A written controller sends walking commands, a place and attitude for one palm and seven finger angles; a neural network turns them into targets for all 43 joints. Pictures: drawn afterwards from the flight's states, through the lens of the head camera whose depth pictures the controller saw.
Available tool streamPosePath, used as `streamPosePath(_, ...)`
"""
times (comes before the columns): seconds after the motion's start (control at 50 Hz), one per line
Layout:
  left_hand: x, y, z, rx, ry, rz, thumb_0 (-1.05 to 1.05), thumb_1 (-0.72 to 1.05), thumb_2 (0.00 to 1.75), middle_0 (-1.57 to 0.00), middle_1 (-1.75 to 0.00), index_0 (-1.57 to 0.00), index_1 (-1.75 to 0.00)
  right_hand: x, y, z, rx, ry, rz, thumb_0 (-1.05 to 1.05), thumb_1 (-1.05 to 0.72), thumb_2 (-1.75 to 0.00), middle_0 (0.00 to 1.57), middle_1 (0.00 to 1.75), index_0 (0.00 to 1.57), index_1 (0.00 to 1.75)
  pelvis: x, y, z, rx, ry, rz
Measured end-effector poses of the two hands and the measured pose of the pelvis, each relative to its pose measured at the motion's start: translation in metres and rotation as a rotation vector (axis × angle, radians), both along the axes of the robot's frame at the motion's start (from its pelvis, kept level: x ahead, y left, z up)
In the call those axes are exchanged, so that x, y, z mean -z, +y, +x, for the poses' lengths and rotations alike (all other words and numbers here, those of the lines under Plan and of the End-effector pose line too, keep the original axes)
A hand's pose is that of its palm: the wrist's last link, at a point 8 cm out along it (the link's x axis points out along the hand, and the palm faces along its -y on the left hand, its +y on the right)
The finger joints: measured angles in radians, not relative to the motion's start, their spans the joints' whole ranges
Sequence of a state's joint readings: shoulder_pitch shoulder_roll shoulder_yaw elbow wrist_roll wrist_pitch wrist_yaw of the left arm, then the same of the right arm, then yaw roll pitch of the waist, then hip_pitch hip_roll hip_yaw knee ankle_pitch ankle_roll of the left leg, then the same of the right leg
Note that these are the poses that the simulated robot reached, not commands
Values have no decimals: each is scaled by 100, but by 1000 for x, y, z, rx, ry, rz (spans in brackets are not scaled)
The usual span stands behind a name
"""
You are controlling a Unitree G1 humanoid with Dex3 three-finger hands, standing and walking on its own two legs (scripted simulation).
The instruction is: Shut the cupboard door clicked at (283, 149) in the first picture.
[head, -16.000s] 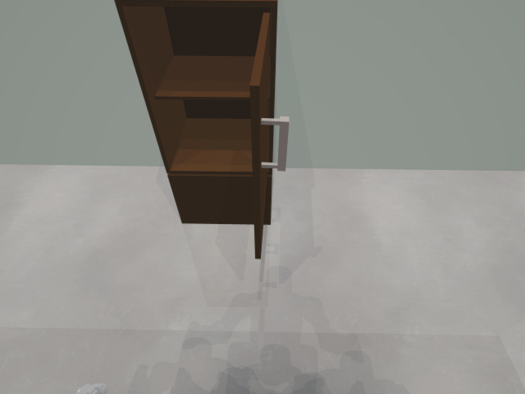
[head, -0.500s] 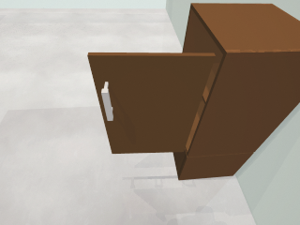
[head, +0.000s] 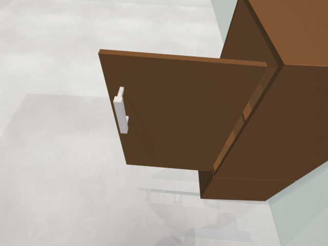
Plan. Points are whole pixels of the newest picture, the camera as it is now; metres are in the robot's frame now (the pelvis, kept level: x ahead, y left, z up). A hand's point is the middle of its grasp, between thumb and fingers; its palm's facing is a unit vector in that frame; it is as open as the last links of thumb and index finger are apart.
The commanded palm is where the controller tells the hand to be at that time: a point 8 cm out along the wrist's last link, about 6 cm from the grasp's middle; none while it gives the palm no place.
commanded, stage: come to a stop and stand still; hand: left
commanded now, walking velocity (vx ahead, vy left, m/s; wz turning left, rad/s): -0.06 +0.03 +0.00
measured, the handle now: (122, 111) +0.45 +0.16 +0.03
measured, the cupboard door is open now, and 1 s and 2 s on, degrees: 87 87 87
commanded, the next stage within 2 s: look again from close up in 1.06 s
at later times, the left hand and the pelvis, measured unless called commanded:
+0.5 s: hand out of the picture +0.02 +0.21 -0.16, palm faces +0.03 -0.96 -0.27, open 7.4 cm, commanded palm none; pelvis -0.03 +0.01 +0.00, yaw +0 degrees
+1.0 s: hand out of the picture -0.08 +0.24 -0.16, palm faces -0.02 -0.97 -0.26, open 7.4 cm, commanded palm none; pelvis -0.09 +0.02 +0.01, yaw +0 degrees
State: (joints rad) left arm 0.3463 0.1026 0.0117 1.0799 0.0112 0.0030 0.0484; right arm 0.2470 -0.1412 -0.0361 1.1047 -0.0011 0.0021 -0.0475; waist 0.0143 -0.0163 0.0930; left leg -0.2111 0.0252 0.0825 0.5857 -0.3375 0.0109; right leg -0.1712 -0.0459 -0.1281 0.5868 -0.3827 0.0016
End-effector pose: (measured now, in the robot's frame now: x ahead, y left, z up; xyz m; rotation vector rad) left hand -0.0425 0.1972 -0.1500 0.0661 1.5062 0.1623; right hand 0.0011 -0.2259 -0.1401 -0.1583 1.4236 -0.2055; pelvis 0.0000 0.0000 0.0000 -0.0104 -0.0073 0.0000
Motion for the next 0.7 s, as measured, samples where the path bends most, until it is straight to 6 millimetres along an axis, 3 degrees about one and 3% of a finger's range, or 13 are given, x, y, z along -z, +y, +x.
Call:
streamPosePath(0.14,-3,9,30,16,-54,32,1,92,90,-20,-30,-20,-30,-5,-2,54,-46,-120,-4,0,-93,-90,20,29,20,30,-4,0,6,3,12,17)
streamPosePath(0.26,-12,27,41,42,-106,79,1,92,90,-20,-30,-20,-30,-7,5,68,-51,-173,23,0,-92,-90,20,29,20,30,-7,0,3,4,14,13)
streamPosePath(0.46,-21,57,51,83,-250,134,0,91,90,-20,-30,-20,-30,-14,-8,50,-73,-254,-14,0,-92,-90,20,30,21,30,-3,7,-23,-6,-18,5)
streamPosePath(0.7,-30,82,28,136,-304,140,0,91,90,-20,-30,-20,-30,-24,-17,-8,-85,-239,-45,0,-91,-90,20,29,20,30,-7,18,-69,-1,-42,2)
